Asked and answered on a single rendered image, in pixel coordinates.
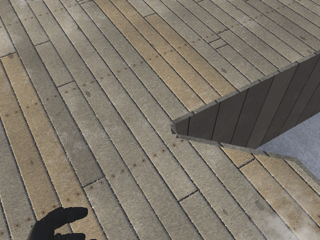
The robot left hand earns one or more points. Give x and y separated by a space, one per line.
45 228

